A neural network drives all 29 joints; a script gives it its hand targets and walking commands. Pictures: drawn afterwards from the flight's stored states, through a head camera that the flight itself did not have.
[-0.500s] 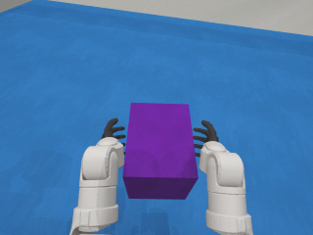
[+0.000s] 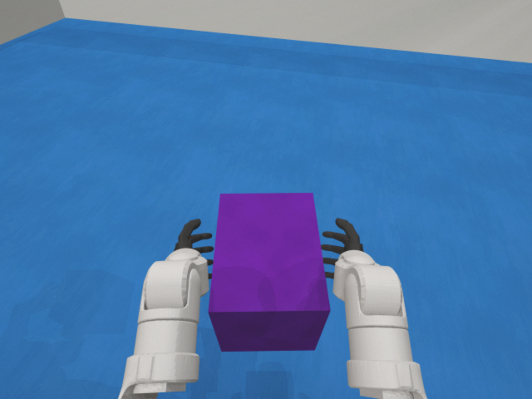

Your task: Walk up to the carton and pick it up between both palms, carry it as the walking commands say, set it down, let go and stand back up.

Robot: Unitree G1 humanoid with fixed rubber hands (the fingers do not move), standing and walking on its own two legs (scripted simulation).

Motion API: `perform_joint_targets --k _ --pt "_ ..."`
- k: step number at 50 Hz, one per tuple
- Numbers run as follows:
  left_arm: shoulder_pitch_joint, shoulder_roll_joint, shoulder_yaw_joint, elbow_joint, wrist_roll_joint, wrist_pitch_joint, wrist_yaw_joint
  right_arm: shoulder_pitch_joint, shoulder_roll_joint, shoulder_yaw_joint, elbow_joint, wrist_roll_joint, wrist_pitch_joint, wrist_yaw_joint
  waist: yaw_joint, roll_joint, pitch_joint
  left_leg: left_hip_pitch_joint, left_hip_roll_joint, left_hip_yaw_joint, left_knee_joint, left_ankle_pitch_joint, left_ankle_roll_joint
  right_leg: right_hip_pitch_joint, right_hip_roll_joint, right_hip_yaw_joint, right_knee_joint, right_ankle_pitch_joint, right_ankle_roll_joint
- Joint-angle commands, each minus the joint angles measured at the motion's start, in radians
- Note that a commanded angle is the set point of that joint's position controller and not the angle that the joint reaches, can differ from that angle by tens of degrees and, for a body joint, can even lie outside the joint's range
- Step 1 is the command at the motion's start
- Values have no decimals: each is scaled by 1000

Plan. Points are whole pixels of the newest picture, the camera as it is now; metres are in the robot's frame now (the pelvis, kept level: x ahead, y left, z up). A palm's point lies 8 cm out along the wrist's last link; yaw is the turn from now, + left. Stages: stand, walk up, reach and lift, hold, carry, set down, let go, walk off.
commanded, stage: carry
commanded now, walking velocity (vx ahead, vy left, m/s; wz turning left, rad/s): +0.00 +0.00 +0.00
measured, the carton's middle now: (267, 271) +0.36 +0.00 +0.00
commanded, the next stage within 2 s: none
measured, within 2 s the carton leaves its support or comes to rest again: neither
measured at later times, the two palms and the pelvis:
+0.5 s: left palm (182, 270) +0.31 +0.13 +0.07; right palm (346, 263) +0.32 -0.11 +0.08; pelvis +0.00 +0.00 +0.00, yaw +0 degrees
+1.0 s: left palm (182, 271) +0.31 +0.13 +0.07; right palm (345, 263) +0.32 -0.11 +0.08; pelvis +0.00 +0.00 +0.00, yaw +0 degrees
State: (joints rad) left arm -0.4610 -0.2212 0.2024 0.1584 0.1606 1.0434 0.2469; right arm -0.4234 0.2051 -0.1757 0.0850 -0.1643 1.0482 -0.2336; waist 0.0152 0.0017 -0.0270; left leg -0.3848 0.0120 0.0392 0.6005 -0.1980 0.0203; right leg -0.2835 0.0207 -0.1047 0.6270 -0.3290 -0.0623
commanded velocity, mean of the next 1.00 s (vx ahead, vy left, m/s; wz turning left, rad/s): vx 0.00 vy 0.00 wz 0.00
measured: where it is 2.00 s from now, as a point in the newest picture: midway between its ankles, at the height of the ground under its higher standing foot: outside the picture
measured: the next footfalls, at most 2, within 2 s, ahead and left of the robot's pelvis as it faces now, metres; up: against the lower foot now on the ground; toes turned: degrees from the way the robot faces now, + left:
none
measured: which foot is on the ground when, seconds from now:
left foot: down 0.00-1.00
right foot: down 0.00-1.00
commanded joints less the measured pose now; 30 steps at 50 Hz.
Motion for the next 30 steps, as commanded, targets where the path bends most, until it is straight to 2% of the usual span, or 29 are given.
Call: perform_joint_targets --k 1,2,3,4,5,6,7,8,9,10,11,12,13,14,15,16,17,18,19,20,21,22,23,24,26,27,28,29,30 --pt "-396 -869 -381 -64 -243 -84 -227 -461 835 332 -38 241 -93 194 -13 -55 -371 170 109 -98 -87 180 30 67 -169 168 -128 286 -9" --pt "-376 -827 -375 -78 -238 -96 -224 -443 820 326 -28 243 -106 191 -11 -20 -366 178 108 -108 -94 201 36 69 -160 163 -120 279 -5" --pt "-359 -842 -382 -39 -222 -101 -225 -430 817 333 -4 229 -109 199 -9 -4 -352 169 112 -102 -101 185 35 39 -158 169 -131 225 -9" --pt "-363 -832 -401 -160 -269 -105 -211 -432 834 371 -104 287 -112 187 -10 -63 -358 154 113 -106 -97 121 39 64 -163 179 -153 196 -14" --pt "-331 -810 -357 22 -218 -112 -224 -410 775 306 28 220 -127 194 -11 -27 -342 131 101 -117 -135 56 40 58 -150 181 -157 112 -17" --pt "-313 -861 -418 -73 -263 -111 -222 -387 806 342 -61 249 -126 190 -11 20 -329 130 112 -125 -160 3 34 36 -140 170 -159 35 -16" --pt "-328 -805 -375 30 -207 -116 -228 -361 793 306 103 200 -126 202 -10 -30 -262 96 103 -116 -159 -18 30 3 -147 184 -177 45 -20" --pt "-351 -832 -400 -95 -260 -127 -221 -456 789 341 -99 258 -143 191 -11 -28 -299 108 126 -142 -170 -24 41 25 -128 161 -163 16 -16" --pt "-334 -812 -387 -82 -253 -138 -221 -427 784 337 -64 250 -149 188 -10 -48 -318 103 117 -132 -156 -13 35 24 -135 170 -176 28 -21" --pt "-426 -827 -414 -216 -306 -136 -208 -485 831 382 -142 306 -140 182 -14 -50 -328 111 123 -146 -159 -11 45 56 -135 175 -174 37 -22" --pt "-341 -742 -313 135 -170 -158 -236 -387 737 252 209 154 -163 211 -12 -16 -359 165 112 -110 -145 18 36 29 -149 189 -183 68 -30" --pt "-351 -802 -403 -105 -267 -155 -220 -385 793 334 -21 250 -163 191 -13 -38 -342 161 114 -101 -113 136 27 53 -155 184 -169 198 -25" --pt "-292 -745 -339 101 -186 -174 -235 -319 721 251 174 158 -185 203 -15 -19 -342 137 104 -91 -118 112 25 58 -159 185 -158 202 -25" --pt "-411 -838 -441 -150 -282 -184 -229 -453 822 373 -74 253 -196 193 -20 -70 -333 132 97 -96 -111 99 21 53 -158 199 -178 222 -25" --pt "-363 -754 -325 200 -147 -206 -252 -384 719 238 268 114 -217 219 -18 -37 -325 131 99 -87 -102 114 17 41 -155 185 -180 197 -21" --pt "-406 -809 -426 -114 -256 -217 -235 -487 808 376 -49 256 -224 207 -16 -52 -340 160 96 -100 -102 72 31 39 -150 193 -182 149 -28" --pt "-380 -789 -394 -15 -216 -215 -236 -416 782 325 82 212 -221 216 -15 -40 -307 133 101 -99 -116 96 28 27 -147 178 -168 149 -22" --pt "-421 -822 -438 -136 -274 -217 -230 -444 805 352 -44 249 -223 205 -15 -16 -303 128 98 -98 -127 37 30 17 -140 186 -175 67 -23" --pt "-410 -882 -498 -323 -356 -194 -220 -447 875 441 -232 332 -199 186 -13 -67 -332 150 112 -124 -145 38 42 30 -124 165 -175 52 -20" --pt "-387 -818 -415 -1 -242 -199 -240 -372 793 311 108 194 -206 211 -11 14 -327 139 112 -127 -167 33 36 50 -117 163 -162 55 -26" --pt "-369 -778 -409 -64 -250 -199 -230 -358 767 304 67 206 -205 201 -11 -6 -332 129 104 -106 -139 57 36 60 -133 176 -171 106 -24" --pt "-387 -854 -503 -248 -316 -183 -216 -392 854 422 -128 292 -188 196 -14 -55 -314 123 92 -110 -148 2 28 38 -134 180 -180 53 -20" --pt "-221 -740 -350 103 -152 -183 -236 -284 719 286 223 141 -192 215 -11 -40 -322 139 107 -95 -120 83 32 39 -146 181 -184 130 -20" --pt "-322 -810 -451 -90 -252 -184 -227 -380 803 383 -16 241 -194 207 -16 -46 -323 141 100 -94 -129 31 30 28 -139 182 -183 86 -17" --pt "-367 -755 -397 19 -204 -209 -247 -353 769 306 168 178 -213 224 -16 -14 -336 156 104 -97 -121 138 27 40 -143 179 -165 176 -25" --pt "-394 -766 -428 -80 -240 -216 -237 -393 796 347 81 226 -217 219 -13 2 -336 160 104 -93 -117 137 34 46 -143 180 -154 188 -20" --pt "-396 -831 -495 -257 -322 -201 -226 -389 844 417 -110 293 -203 202 -13 -65 -341 163 109 -109 -114 160 39 44 -132 167 -162 173 -12" --pt "-323 -800 -437 -36 -242 -188 -237 -384 788 368 20 231 -203 212 -10 -12 -302 142 100 -91 -115 106 30 42 -134 175 -182 146 -10" --pt "-372 -820 -474 -199 -305 -181 -219 -357 820 386 -67 277 -189 195 -16 -48 -328 119 92 -97 -99 109 28 46 -149 189 -187 159 -24"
